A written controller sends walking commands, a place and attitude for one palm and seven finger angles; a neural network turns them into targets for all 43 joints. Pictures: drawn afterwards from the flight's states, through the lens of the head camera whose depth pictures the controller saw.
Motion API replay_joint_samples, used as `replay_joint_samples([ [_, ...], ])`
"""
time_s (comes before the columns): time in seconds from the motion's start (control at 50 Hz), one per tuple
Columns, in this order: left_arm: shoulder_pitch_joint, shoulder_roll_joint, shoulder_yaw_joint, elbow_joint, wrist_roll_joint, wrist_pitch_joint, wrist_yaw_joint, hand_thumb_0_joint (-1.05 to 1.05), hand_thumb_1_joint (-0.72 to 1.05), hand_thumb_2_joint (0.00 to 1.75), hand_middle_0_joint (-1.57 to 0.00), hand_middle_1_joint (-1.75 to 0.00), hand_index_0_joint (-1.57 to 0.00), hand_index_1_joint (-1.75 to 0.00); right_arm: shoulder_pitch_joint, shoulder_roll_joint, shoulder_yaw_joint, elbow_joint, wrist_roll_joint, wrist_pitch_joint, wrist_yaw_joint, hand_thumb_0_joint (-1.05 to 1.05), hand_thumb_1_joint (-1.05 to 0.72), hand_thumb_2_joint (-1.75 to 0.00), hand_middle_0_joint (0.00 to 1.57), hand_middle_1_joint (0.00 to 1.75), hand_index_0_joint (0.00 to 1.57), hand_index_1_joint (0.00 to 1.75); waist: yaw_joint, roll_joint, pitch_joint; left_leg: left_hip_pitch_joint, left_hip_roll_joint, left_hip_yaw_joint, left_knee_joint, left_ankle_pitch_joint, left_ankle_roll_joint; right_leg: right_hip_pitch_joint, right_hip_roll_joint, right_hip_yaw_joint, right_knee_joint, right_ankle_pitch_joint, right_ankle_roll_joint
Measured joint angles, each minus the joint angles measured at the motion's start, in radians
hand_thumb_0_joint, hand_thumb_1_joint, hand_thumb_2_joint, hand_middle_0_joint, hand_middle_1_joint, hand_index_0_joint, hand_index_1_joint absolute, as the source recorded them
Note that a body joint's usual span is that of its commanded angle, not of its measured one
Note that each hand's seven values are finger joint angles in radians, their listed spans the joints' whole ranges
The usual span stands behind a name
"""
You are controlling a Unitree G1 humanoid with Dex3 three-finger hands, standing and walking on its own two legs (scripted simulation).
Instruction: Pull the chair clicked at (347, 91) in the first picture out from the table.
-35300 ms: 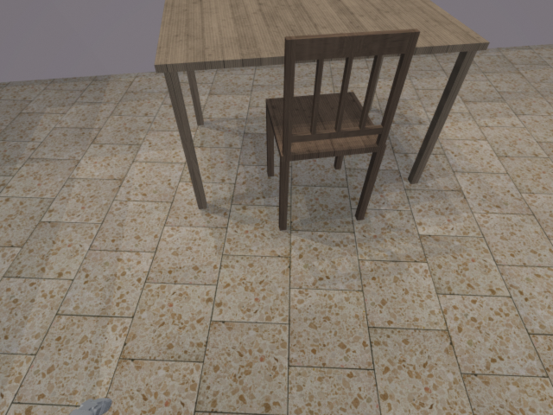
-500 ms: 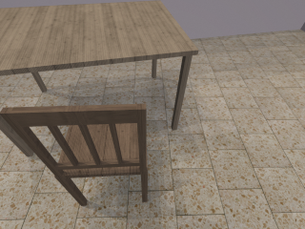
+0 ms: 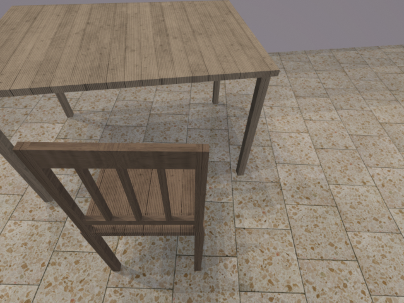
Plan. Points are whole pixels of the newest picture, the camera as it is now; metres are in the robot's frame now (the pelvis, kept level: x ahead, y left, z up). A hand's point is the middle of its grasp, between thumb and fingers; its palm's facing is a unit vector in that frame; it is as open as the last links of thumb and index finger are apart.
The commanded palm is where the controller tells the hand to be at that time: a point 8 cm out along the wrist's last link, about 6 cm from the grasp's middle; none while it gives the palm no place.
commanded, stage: look again from close up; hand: left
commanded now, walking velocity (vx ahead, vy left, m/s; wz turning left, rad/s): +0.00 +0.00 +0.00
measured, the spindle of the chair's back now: (131, 195) +0.39 +0.22 -0.10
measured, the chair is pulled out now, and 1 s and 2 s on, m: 0.27 0.27 0.27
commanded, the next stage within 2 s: raise the hand toward the chair's back in 0.76 s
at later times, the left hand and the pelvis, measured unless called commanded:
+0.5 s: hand out of the picture -0.01 +0.18 -0.17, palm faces +0.02 -0.98 -0.19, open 7.4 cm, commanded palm none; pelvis +0.00 +0.00 +0.01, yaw +0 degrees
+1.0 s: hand out of the picture +0.11 +0.20 -0.08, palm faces +0.24 -0.95 -0.21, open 7.4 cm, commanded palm +0.09 +0.23 -0.07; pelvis -0.03 +0.00 -0.01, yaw +1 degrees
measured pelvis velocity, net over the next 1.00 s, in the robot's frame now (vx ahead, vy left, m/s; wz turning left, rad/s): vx -0.03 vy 0.00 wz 0.02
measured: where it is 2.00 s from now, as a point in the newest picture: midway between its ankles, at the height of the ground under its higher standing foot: outside the picture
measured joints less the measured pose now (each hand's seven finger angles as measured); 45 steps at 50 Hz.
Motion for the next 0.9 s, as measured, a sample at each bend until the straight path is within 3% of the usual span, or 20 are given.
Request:
replay_joint_samples([
  [0.24, 0.008, 0.008, -0.003, 0.010, 0.003, -0.001, -0.002, 0.00, 0.91, 0.90, -0.20, -0.30, -0.19, -0.30, -0.036, 0.007, 0.002, 0.013, 0.003, -0.005, -0.001, 0.01, -0.92, -0.90, 0.20, 0.30, 0.20, 0.30, 0.013, -0.013, -0.005, 0.029, -0.001, 0.003, -0.041, 0.017, 0.000, 0.028, 0.000, 0.003, -0.044, 0.021, 0.002],
  [0.88, 0.027, -0.013, -0.007, 0.037, 0.004, -0.009, 0.004, 0.00, 0.91, 0.90, -0.20, -0.30, -0.19, -0.30, 0.041, 0.026, 0.010, 0.064, 0.006, -0.004, 0.001, 0.01, -0.92, -0.90, 0.20, 0.30, 0.20, 0.30, 0.002, -0.001, 0.004, 0.018, 0.001, -0.002, -0.065, 0.056, 0.001, 0.022, 0.003, -0.003, -0.072, 0.057, 0.003],
  [0.9, 0.075, -0.017, 0.001, -0.120, -0.037, 0.050, 0.006, 0.01, 0.91, 0.90, -0.20, -0.30, -0.20, -0.30, 0.056, 0.019, 0.011, 0.021, 0.015, -0.010, -0.004, 0.01, -0.92, -0.90, 0.20, 0.30, 0.20, 0.30, -0.002, 0.005, 0.010, 0.006, 0.003, -0.005, -0.048, 0.050, 0.002, 0.014, 0.005, -0.006, -0.062, 0.056, 0.003],
])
